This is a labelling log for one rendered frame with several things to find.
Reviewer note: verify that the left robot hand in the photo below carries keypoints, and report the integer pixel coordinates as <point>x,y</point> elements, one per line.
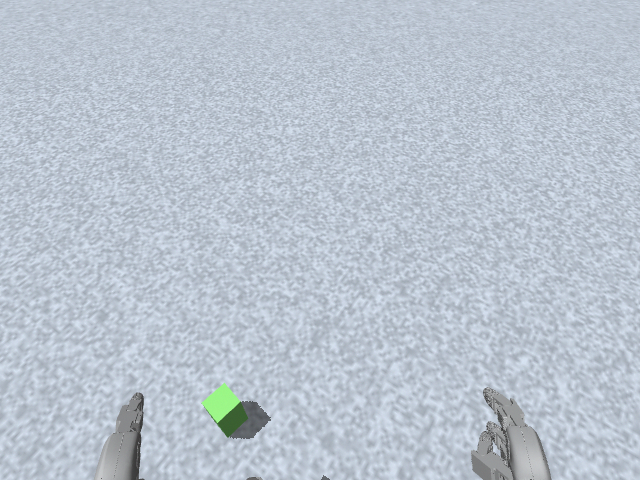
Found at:
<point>120,456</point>

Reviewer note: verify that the right robot hand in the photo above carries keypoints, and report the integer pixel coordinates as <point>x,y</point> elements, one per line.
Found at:
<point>522,454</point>

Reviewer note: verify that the carton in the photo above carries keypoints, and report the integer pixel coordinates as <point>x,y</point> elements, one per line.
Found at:
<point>225,409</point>

